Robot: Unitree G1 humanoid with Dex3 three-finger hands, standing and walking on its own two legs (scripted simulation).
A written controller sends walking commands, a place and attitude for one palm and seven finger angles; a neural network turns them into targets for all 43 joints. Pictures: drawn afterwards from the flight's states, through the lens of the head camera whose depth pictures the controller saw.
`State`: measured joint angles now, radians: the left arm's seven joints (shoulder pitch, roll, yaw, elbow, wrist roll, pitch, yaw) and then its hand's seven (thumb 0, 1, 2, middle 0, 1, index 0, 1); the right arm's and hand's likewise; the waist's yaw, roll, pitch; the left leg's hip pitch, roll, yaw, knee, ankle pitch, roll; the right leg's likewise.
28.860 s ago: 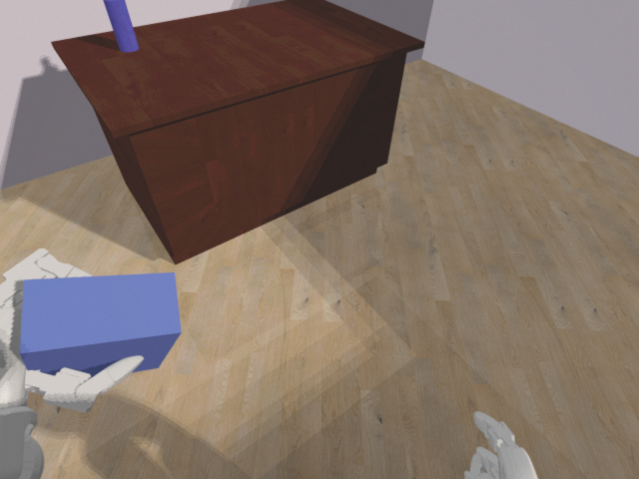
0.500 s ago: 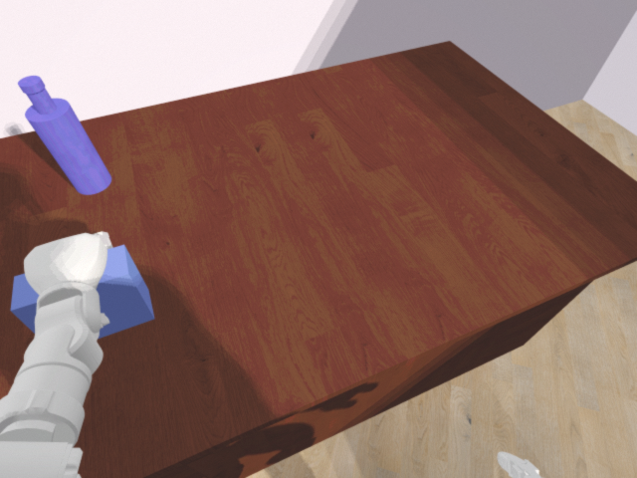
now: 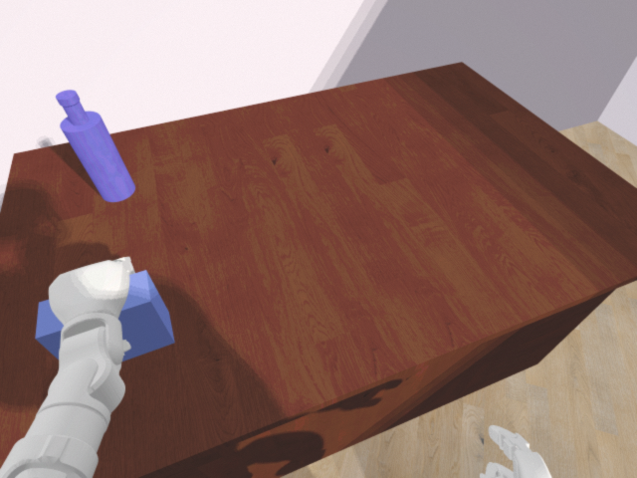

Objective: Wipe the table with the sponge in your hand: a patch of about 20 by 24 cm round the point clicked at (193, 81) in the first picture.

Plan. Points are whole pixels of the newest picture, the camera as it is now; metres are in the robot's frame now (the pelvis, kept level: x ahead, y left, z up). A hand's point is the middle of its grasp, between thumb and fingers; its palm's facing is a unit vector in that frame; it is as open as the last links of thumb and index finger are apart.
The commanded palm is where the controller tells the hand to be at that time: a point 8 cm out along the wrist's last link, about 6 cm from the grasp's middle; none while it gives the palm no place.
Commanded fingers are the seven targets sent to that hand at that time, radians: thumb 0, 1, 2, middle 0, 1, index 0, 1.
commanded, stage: wipe back along the first lane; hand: left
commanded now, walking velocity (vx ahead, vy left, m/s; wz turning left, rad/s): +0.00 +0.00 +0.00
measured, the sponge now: (116, 330) +0.30 +0.32 -0.02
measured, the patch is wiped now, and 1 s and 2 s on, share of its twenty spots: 1.00 1.00 1.00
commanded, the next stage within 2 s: lift the sponge slowly off the table in 1.00 s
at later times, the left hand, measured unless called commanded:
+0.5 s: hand (108, 348) +0.26 +0.30 +0.01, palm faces -0.06 -0.05 -1.00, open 9.6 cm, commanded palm +0.22 +0.28 +0.05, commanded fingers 0.00 0.10 1.30 -1.20 -1.60 -1.20 -1.60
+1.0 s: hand (102, 385) +0.22 +0.29 +0.01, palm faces -0.05 -0.07 -1.00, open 9.6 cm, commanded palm +0.17 +0.26 +0.05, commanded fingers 0.00 0.10 1.30 -1.20 -1.60 -1.20 -1.60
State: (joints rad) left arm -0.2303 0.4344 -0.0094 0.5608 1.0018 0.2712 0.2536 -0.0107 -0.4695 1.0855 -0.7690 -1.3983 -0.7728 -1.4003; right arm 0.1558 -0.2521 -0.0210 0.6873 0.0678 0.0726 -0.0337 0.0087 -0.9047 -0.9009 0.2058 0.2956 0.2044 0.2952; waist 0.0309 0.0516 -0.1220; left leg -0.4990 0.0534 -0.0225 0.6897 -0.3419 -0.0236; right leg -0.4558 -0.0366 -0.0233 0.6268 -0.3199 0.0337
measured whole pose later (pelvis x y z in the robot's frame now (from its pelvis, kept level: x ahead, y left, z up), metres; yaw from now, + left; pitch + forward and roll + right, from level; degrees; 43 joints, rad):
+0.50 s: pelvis +0.01 -0.01 +0.00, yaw +0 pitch +6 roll -1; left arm 0.01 0.39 -0.05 0.30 0.99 0.32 0.24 0.00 -0.46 1.08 -0.76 -1.40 -0.76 -1.41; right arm 0.11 -0.25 -0.01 0.66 0.06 0.04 -0.04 0.01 -0.90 -0.90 0.21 0.30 0.20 0.30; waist 0.07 0.06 -0.11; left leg -0.42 0.05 -0.02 0.66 -0.35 -0.03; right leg -0.38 -0.04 -0.02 0.61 -0.33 0.03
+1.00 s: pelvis +0.01 +0.00 +0.00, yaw +0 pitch +4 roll -1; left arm 0.22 0.37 -0.07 0.11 0.99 0.32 0.26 0.01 -0.45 1.08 -0.75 -1.41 -0.76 -1.41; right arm 0.09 -0.24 -0.01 0.66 0.05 0.01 -0.04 0.01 -0.90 -0.90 0.21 0.30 0.20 0.30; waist 0.09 0.07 -0.10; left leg -0.37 0.05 -0.01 0.64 -0.34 -0.03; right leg -0.34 -0.04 -0.01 0.60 -0.33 0.03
